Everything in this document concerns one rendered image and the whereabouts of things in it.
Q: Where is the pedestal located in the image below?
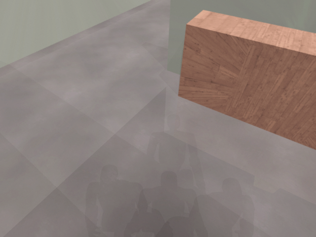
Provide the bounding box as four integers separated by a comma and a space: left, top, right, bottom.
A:
178, 10, 316, 150

